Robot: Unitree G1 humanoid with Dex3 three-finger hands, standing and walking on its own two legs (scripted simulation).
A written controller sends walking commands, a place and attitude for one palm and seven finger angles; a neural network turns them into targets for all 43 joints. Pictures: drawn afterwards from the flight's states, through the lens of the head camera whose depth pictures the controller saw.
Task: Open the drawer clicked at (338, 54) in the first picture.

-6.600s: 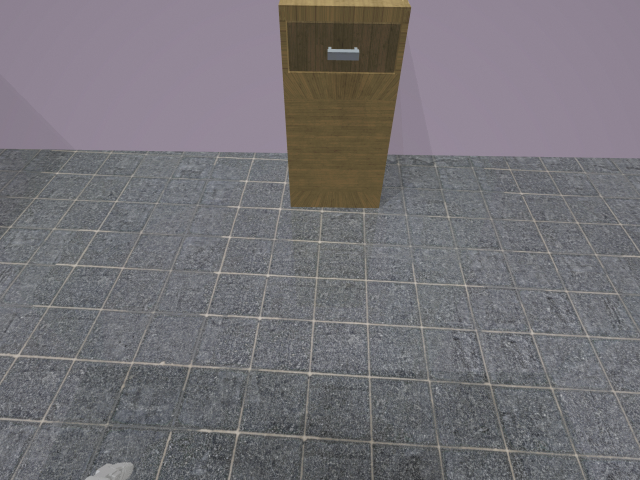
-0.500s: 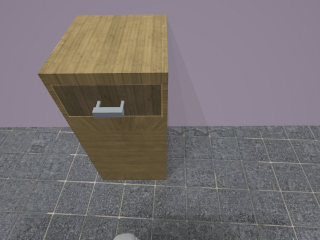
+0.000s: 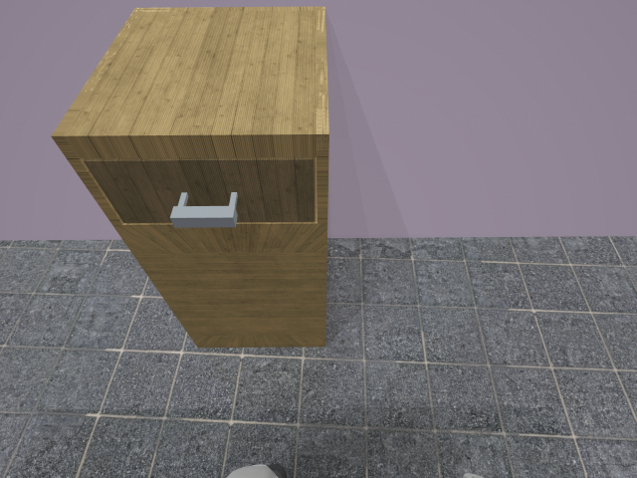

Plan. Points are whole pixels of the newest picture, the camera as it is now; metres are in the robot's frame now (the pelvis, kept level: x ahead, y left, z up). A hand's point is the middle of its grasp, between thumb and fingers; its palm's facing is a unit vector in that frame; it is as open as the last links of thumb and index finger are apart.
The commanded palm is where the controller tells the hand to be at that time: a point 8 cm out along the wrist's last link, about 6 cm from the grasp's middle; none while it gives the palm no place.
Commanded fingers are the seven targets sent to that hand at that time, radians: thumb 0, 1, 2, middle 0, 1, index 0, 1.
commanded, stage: come to a stop and stand still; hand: left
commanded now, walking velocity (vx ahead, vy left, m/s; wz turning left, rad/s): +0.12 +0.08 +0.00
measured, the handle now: (206, 207) +0.52 +0.24 -0.03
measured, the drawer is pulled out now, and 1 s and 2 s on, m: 0.00 0.00 0.00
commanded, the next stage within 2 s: look again from close up in 1.00 s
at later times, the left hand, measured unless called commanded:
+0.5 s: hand out of the picture -0.04 +0.16 -0.15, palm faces +0.12 -0.96 -0.26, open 7.3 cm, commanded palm none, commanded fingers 0.00 0.90 0.90 -0.20 -0.30 -0.20 -0.30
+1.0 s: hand out of the picture +0.00 +0.20 -0.17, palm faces +0.04 -0.98 -0.18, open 7.4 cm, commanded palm none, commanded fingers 0.00 0.90 0.90 -0.20 -0.30 -0.20 -0.30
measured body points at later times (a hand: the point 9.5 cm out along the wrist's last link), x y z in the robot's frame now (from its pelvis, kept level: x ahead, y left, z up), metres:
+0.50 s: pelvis -0.01 -0.02 +0.01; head +0.02 -0.04 +0.46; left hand -0.04 +0.21 -0.13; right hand +0.03 -0.27 -0.15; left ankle -0.04 +0.13 -0.70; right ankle -0.05 -0.12 -0.73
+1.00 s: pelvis -0.01 +0.03 +0.01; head +0.00 +0.04 +0.46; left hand +0.00 +0.25 -0.15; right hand +0.04 -0.20 -0.14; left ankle -0.02 +0.13 -0.73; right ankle -0.05 -0.12 -0.73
